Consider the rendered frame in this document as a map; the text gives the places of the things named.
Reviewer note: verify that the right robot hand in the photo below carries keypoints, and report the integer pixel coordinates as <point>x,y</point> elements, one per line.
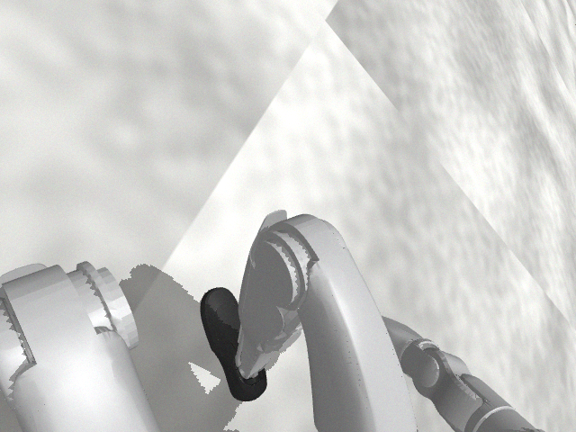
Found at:
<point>401,335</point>

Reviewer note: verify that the right robot arm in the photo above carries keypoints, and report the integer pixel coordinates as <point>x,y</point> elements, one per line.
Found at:
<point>464,401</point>

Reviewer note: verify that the right robot foot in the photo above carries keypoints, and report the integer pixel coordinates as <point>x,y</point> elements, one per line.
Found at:
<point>220,319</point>

